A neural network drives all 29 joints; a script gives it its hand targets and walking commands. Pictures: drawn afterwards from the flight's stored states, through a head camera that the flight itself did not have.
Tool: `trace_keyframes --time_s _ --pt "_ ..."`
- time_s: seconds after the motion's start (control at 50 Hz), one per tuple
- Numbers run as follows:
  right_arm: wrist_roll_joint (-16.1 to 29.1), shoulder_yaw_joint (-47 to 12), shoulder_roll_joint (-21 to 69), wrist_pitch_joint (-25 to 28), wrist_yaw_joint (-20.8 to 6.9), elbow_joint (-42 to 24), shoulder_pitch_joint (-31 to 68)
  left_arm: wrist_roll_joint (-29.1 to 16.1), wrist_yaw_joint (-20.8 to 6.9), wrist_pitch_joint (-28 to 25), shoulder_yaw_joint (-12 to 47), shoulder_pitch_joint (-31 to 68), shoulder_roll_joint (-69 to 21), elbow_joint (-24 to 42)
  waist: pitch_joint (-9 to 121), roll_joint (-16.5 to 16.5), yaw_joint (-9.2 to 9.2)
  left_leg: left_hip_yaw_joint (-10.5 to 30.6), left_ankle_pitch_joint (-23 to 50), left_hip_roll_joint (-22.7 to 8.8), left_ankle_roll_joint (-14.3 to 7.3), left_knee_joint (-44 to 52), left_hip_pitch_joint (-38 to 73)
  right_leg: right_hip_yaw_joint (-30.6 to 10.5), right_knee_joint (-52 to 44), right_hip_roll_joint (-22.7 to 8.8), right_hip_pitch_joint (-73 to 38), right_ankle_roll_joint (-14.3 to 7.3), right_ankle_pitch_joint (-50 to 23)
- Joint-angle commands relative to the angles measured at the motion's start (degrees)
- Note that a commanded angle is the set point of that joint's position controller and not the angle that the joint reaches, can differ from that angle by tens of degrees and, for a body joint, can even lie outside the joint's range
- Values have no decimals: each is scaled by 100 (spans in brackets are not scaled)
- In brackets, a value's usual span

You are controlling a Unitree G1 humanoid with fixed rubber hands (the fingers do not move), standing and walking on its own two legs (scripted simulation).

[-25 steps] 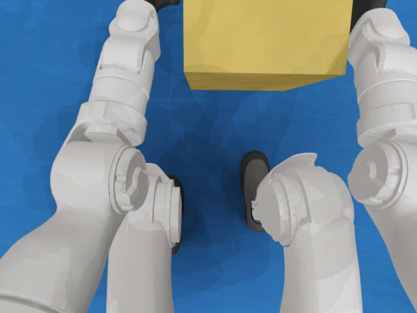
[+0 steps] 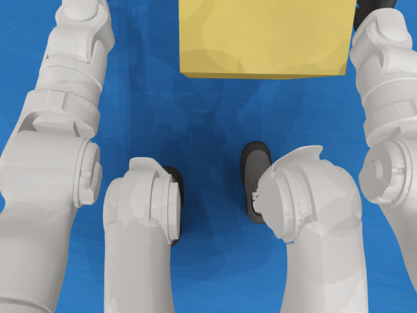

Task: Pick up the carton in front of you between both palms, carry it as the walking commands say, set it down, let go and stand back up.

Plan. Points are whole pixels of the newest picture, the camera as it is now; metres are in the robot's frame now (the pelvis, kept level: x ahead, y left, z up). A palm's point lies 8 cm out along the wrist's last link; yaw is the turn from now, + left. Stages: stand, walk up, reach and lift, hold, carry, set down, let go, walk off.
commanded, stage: set down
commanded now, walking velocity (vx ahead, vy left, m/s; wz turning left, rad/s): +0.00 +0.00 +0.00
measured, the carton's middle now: (249, 12) +0.53 -0.09 -0.24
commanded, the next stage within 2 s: let go in 1.04 s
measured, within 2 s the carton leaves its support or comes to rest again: neither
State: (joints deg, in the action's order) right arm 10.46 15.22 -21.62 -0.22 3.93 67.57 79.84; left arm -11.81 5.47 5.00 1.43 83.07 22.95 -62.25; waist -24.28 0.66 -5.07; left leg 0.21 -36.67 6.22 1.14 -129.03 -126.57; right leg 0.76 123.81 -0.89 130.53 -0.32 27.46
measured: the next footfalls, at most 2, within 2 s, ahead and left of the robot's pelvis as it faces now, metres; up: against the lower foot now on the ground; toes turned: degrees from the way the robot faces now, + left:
none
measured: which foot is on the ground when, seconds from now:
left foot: down 0.00-1.00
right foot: down 0.00-1.00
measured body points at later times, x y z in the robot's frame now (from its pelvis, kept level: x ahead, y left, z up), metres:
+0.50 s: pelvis +0.01 +0.00 +0.10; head +0.34 -0.03 +0.40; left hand +0.59 +0.12 -0.02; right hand +0.52 -0.27 -0.02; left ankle +0.10 +0.11 -0.33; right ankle +0.14 -0.12 -0.33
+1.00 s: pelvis +0.04 +0.00 +0.23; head +0.34 -0.03 +0.57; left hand +0.59 +0.12 +0.13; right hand +0.52 -0.28 +0.13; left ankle +0.10 +0.11 -0.33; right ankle +0.14 -0.12 -0.33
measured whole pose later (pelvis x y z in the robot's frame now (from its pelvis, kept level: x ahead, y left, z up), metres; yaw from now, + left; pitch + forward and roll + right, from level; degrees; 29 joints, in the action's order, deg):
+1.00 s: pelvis +0.04 +0.00 +0.23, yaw -1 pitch +46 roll +1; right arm 2.2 20.0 -14.3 -8.3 0.2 45.4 57.5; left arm -0.2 2.2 9.8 -12.4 63.8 15.3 -50.1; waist 5.4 1.9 -5.0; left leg 1.4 -26.7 3.7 0.5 -78.1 -97.8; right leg -1.1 74.9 1.2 101.6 -0.1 19.6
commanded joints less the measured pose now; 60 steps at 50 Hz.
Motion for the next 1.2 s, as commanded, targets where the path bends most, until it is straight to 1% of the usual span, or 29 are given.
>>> trace_keyframes --time_s 0.0,0.06,0.12,0.14,0.18,0.24,0.28,0.38,0.5,0.58,0.66,0.82,0.96,1.0,1.06,1.1,1.18 --pt "90 -15 -1081 106 54 -897 1242 -215 10 -86 101 1816 206 804 7601 518 -699 43 1611 -309 133 1214 2592 26 -628 18 -4354 96 -2202" --pt "171 -122 -999 -15 89 -1297 1044 -36 108 3 -184 1456 348 918 8330 402 -469 -119 1546 -224 95 1357 2785 79 -760 87 -4969 120 -2285" --pt "218 -237 -811 -203 121 -1881 885 194 208 116 -484 1216 409 1314 8971 201 -252 -286 1502 -120 23 1610 2898 153 -988 196 -5475 156 -2288" --pt "208 -250 -745 -290 129 -2043 815 280 233 170 -585 1158 428 1429 9080 134 -206 -335 1463 -90 -6 1720 2901 168 -1097 233 -5574 168 -2255" --pt "119 -202 -598 -465 136 -2155 630 451 247 284 -777 1030 409 1469 8866 29 -161 -390 1267 -61 -59 1961 2733 177 -1350 278 -5512 196 -2055" --pt "-119 -56 -343 -582 115 -2023 368 646 167 334 -1001 783 233 1229 8000 -14 -155 -363 979 -67 -90 2269 2352 150 -1705 290 -4965 239 -1682" --pt "-267 31 -207 -571 93 -1959 262 742 99 302 -1097 654 113 1105 7668 8 -161 -327 936 -71 -78 2440 2243 137 -1896 300 -4723 258 -1586" --pt "-504 247 -160 -546 52 -1986 63 849 0 253 -1169 527 8 1017 7729 129 -237 -305 996 -54 -14 2891 2395 175 -2327 329 -4739 260 -1644" --pt "-543 351 -249 -638 -14 -2386 -172 851 -22 354 -1110 449 -7 1400 8521 308 -298 -335 1302 -21 38 3459 3134 260 -2886 361 -5262 246 -1947" --pt "-502 340 -296 -752 -94 -2746 -327 880 -27 464 -1120 340 11 1768 9017 363 -263 -352 1630 -3 54 3851 3690 287 -3282 394 -5703 248 -2237" --pt "-490 329 -277 -844 -176 -2934 -511 926 -61 537 -1179 144 -5 1968 9133 341 -218 -341 1871 -3 63 4267 4051 281 -3689 415 -6047 254 -2444" --pt "-670 428 -92 -804 -310 -2847 -912 1058 -226 471 -1349 -340 -145 1859 8735 246 -189 -236 2122 -31 95 5204 4500 223 -4589 410 -6504 268 -2630" --pt "-866 575 11 -669 -387 -2843 -1152 1199 -351 350 -1440 -603 -216 1842 8572 266 -196 -125 2478 -79 120 6073 5182 146 -5435 392 -7153 240 -2943" --pt "-905 596 89 -631 -413 -2747 -1209 1244 -385 319 -1470 -662 -255 1747 8348 265 -180 -95 2484 -101 119 6292 5242 111 -5645 374 -7235 235 -2940" --pt "-1028 594 157 -579 -472 -2686 -1407 1388 -391 278 -1564 -918 -353 1686 8255 260 -124 -61 2562 -120 128 6621 5490 72 -5959 351 -7499 229 -2958" --pt "-1149 574 168 -562 -536 -2727 -1716 1520 -351 276 -1617 -1281 -458 1741 8400 248 -94 -45 2742 -124 141 6843 5811 62 -6158 348 -7828 212 -3097" --pt "-1453 460 146 -555 -710 -3023 -2651 1797 -185 291 -1650 -2302 -765 2176 8572 181 -53 -37 3115 -123 182 7316 6519 37 -6562 343 -8623 146 -3414"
